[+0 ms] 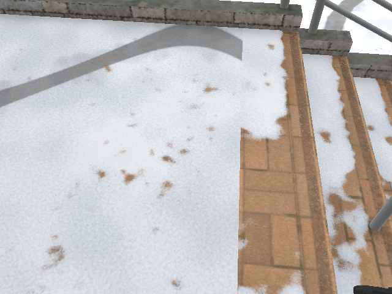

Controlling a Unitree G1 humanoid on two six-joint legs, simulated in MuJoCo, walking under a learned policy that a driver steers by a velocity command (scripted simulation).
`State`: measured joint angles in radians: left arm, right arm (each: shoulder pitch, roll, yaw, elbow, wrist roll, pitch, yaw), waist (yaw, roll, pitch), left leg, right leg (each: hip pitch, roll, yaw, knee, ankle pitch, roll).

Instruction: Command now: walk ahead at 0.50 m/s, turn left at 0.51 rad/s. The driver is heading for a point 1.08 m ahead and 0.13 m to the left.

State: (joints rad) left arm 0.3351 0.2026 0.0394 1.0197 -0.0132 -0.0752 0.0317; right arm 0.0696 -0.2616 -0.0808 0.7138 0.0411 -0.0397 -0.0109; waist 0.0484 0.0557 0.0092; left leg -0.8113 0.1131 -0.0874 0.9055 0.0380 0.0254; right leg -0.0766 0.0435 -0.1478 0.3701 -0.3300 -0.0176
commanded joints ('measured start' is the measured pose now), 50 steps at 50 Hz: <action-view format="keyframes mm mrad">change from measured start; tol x32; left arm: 1 -27 148 26 -39 -6 -17 8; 30 -593 106 7 -361 -4 -49 -75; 36 27 293 72 -226 22 -35 -66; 50 -14 213 67 -259 -18 16 -21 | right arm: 1 -74 30 26 -100 11 3 37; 30 402 -95 -26 139 -25 -43 -18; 50 -101 -32 20 -95 -46 -93 4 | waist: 1 -27 -68 44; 10 -202 160 -461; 23 -112 17 0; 37 73 -309 -423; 50 15 -131 -41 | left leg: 1 82 -1 35 -159 43 34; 7 571 -173 173 -305 -159 133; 10 1323 198 -748 -594 -476 376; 16 699 60 -290 -663 145 267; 23 523 -35 -151 -686 21 152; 28 746 30 -190 -640 25 127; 34 896 44 -93 -329 847 89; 35 737 17 -71 -135 798 69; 37 101 -205 -25 467 -553 -68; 50 373 -133 44 -323 50 -86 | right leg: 1 -5 -305 100 -169 472 -132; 7 92 -281 -35 247 1061 -64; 8 -188 -229 -48 569 778 -13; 9 -597 -31 48 967 -165 32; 10 -715 -8 257 1071 -209 6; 24 -417 -71 196 189 595 5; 31 -649 -55 154 116 333 -80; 35 2 -41 182 124 384 -211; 37 583 -412 870 15 331 -458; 50 -239 -96 437 -125 382 -203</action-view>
